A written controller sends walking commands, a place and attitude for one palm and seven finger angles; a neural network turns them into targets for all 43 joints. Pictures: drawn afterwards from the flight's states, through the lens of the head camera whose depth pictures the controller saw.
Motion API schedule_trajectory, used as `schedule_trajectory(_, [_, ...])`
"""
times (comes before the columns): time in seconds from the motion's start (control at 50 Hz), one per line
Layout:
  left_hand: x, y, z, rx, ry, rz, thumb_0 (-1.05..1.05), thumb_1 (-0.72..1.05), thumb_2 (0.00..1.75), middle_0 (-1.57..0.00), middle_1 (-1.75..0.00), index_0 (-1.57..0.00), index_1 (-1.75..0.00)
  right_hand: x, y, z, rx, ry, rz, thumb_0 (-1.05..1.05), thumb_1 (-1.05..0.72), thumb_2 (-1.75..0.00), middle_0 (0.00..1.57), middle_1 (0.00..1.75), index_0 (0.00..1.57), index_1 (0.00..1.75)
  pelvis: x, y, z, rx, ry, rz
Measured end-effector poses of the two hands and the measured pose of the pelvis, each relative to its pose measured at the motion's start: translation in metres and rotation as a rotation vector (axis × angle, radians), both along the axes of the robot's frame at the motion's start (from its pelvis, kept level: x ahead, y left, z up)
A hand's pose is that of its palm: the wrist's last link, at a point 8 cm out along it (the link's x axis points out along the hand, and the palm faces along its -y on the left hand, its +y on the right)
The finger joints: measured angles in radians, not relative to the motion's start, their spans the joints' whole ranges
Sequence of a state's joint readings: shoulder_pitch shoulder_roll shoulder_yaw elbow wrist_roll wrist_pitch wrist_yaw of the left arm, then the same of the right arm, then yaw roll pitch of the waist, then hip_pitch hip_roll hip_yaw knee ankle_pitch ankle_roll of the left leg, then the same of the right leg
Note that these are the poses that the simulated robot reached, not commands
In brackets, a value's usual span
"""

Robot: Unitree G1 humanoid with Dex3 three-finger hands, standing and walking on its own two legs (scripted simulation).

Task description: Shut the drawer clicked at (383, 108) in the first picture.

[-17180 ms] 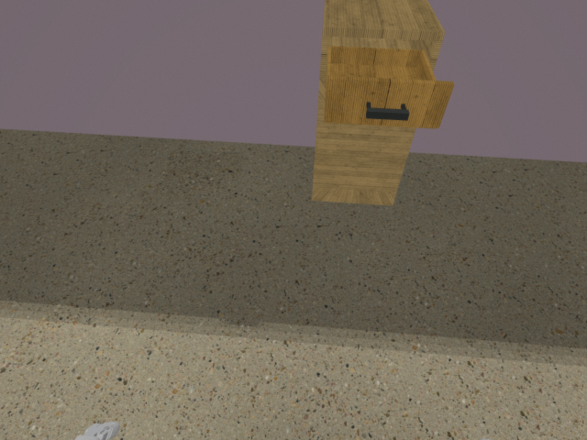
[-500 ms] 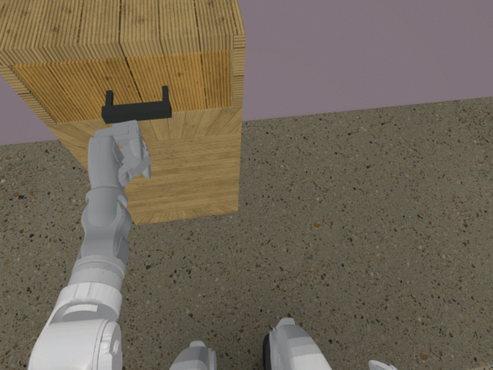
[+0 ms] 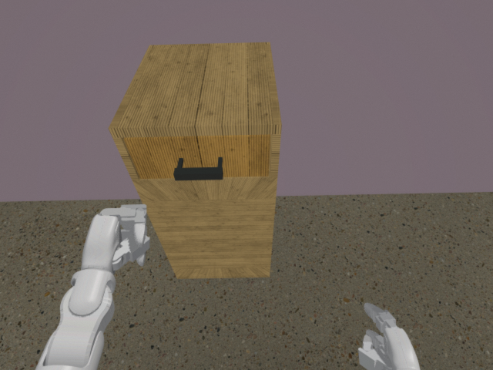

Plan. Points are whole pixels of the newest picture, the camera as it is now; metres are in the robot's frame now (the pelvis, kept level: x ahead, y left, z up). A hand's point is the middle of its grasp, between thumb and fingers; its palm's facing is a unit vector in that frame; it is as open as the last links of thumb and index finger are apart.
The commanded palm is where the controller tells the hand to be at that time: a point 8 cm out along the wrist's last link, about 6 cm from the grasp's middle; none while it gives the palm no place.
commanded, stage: draw the hand back to the body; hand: left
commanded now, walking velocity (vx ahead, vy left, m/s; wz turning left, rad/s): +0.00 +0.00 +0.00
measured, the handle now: (199, 167) +0.58 +0.16 -0.05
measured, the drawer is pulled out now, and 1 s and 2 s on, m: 0.00 0.00 0.00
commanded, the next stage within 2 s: step back with the hand held close in 0.70 s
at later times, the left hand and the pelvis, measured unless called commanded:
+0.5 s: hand (31, 282) +0.18 +0.24 +0.18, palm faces +0.40 -0.83 -0.39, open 3.3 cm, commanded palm +0.12 +0.28 +0.19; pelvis +0.00 +0.00 +0.02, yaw +1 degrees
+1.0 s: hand (16, 284) +0.18 +0.26 +0.18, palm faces +0.40 -0.80 -0.44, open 3.3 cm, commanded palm +0.11 +0.29 +0.19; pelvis -0.02 +0.01 +0.02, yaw +1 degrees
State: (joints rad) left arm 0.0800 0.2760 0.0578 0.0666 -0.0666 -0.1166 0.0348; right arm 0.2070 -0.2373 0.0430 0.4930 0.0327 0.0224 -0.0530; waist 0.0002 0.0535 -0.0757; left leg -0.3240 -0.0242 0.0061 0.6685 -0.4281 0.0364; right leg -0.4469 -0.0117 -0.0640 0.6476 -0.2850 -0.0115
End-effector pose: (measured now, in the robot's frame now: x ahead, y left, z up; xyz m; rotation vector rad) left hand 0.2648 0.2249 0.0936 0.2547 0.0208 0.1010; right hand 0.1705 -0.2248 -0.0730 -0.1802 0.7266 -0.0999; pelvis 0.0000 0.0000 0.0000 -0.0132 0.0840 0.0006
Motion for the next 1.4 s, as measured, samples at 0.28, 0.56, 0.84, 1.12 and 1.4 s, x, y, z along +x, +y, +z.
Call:
schedule_trajectory(0.28, [-0.076,0.033,0.053,0.074,-0.078,0.173,0.01,0.9,0.9,-1.4,-1.6,-1.4,-1.6,0.01,0.021,0.019,-0.008,-0.065,0.106,0.01,-0.9,-0.9,0.2,0.3,0.2,0.3,-0.004,0.0,0.018,0.0,-0.137,0.015])
schedule_trajectory(0.56, [-0.136,0.059,0.108,0.238,-0.215,0.283,0.01,0.89,0.9,-1.4,-1.6,-1.4,-1.6,0.001,0.013,0.018,-0.019,-0.081,0.1,0.01,-0.9,-0.9,0.2,0.3,0.2,0.3,-0.003,-0.001,0.021,-0.007,-0.17,0.01])
schedule_trajectory(0.84, [-0.136,0.057,0.096,0.201,-0.197,0.288,0.01,0.89,0.9,-1.4,-1.6,-1.41,-1.6,-0.005,0.012,0.02,-0.036,-0.094,0.095,0.01,-0.9,-0.9,0.2,0.3,0.2,0.3,-0.007,-0.001,0.02,-0.004,-0.177,0.01])
schedule_trajectory(1.12, [-0.134,0.069,0.094,0.298,-0.152,0.19,0.01,0.89,0.9,-1.4,-1.6,-1.4,-1.6,-0.03,0.0,0.011,-0.075,0.033,-0.007,0.01,-0.9,-0.9,0.2,0.3,0.2,0.3,-0.023,0.016,0.018,0.003,-0.067,0.017])
schedule_trajectory(1.4, [-0.176,0.073,0.106,0.345,-0.269,0.243,0.01,0.89,0.9,-1.4,-1.6,-1.41,-1.6,-0.045,0.013,0.012,-0.048,-0.043,0.012,0.01,-0.9,-0.9,0.2,0.3,0.2,0.3,-0.053,0.013,0.008,0.026,-0.093,0.018])
